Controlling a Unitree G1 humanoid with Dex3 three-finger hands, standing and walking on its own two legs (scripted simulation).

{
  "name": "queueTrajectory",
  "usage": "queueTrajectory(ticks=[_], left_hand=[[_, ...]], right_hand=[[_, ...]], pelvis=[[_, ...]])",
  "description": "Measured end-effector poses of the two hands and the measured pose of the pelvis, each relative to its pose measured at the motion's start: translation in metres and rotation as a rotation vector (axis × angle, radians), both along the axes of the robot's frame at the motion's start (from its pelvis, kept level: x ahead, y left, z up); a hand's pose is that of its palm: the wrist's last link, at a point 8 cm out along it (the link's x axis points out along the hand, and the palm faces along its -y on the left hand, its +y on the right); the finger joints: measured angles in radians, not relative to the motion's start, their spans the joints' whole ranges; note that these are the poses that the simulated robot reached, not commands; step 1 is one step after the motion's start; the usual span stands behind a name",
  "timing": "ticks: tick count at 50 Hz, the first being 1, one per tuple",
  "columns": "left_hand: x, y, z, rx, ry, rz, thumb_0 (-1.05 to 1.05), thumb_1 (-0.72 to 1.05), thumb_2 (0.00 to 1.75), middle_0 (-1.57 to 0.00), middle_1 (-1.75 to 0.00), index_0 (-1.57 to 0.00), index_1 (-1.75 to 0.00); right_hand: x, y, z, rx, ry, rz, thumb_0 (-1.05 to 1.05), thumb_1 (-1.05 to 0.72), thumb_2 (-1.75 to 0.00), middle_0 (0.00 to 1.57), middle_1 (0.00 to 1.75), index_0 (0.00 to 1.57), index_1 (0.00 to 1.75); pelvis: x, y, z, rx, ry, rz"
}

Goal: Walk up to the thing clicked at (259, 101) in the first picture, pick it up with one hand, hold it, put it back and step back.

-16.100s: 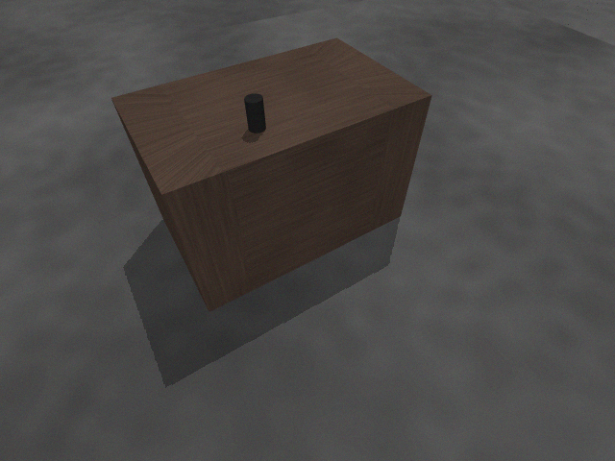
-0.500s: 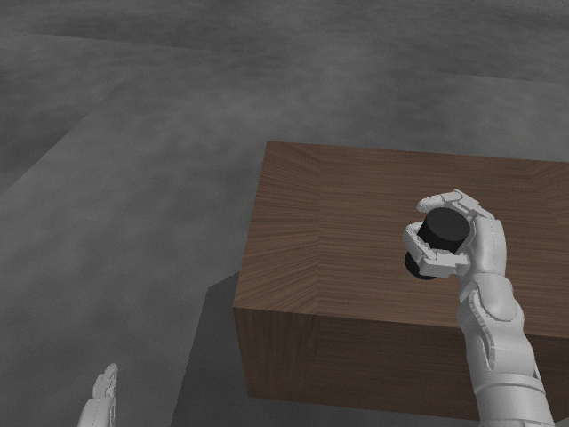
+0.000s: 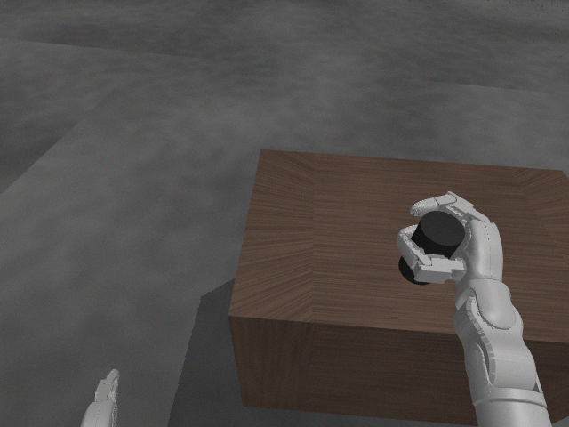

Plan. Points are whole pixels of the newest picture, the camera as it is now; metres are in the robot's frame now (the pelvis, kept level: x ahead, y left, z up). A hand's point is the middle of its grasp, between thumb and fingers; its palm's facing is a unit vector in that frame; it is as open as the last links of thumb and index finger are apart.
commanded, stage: hold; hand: right
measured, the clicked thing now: (428, 249) +0.33 -0.17 +0.11
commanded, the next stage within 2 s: none
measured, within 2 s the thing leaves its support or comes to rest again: neither
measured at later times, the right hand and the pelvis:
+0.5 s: hand (417, 245) +0.33 -0.15 +0.12, palm faces +0.15 +0.99 +0.01, open 7.2 cm; pelvis +0.00 +0.01 +0.00, yaw +0 degrees
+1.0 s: hand (426, 245) +0.33 -0.17 +0.12, palm faces +0.17 +0.98 +0.00, open 7.2 cm; pelvis +0.01 +0.00 +0.01, yaw +0 degrees
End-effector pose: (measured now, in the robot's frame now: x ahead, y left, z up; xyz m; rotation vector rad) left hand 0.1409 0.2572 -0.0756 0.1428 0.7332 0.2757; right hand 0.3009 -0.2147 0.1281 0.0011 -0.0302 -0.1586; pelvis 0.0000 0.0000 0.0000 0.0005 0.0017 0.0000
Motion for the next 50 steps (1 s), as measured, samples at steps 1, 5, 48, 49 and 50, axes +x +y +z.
queueTrajectory(ticks=[1, 5, 48, 49, 50], left_hand=[[0.001, -0.001, 0.000, -0.002, 0.000, -0.004, -0.01, -0.52, 0.05, -0.05, -0.05, -0.05, -0.06], [0.003, -0.001, 0.000, -0.011, -0.006, -0.007, -0.01, -0.52, 0.05, -0.05, -0.05, -0.06, -0.06], [0.007, 0.005, -0.001, -0.008, 0.037, 0.013, -0.01, -0.52, 0.05, -0.06, -0.06, -0.06, -0.06], [0.006, 0.005, -0.003, -0.008, 0.047, 0.014, -0.01, -0.52, 0.05, -0.06, -0.06, -0.06, -0.06], [0.005, 0.005, -0.004, -0.008, 0.054, 0.015, -0.01, -0.52, 0.05, -0.06, -0.06, -0.06, -0.06]], right_hand=[[-0.001, 0.002, 0.000, 0.003, 0.002, 0.003, -0.02, 0.08, -1.12, 0.85, 1.05, 0.90, 1.08], [-0.002, 0.007, -0.002, 0.013, 0.016, 0.012, -0.02, 0.08, -1.12, 0.85, 1.05, 0.90, 1.08], [0.003, -0.003, -0.008, 0.004, 0.022, -0.020, -0.02, 0.07, -1.12, 0.85, 1.05, 0.90, 1.09], [0.002, -0.003, -0.008, 0.001, 0.019, -0.019, -0.02, 0.07, -1.12, 0.85, 1.05, 0.90, 1.09], [0.002, -0.003, -0.007, -0.002, 0.017, -0.017, -0.02, 0.07, -1.12, 0.85, 1.05, 0.90, 1.09]], pelvis=[[0.000, 0.000, 0.000, 0.000, -0.001, -0.001], [0.000, 0.002, 0.001, -0.002, -0.005, -0.003], [0.009, 0.002, 0.005, -0.002, -0.005, 0.001], [0.009, 0.002, 0.005, -0.002, -0.006, 0.000], [0.009, 0.002, 0.005, -0.001, -0.007, 0.000]])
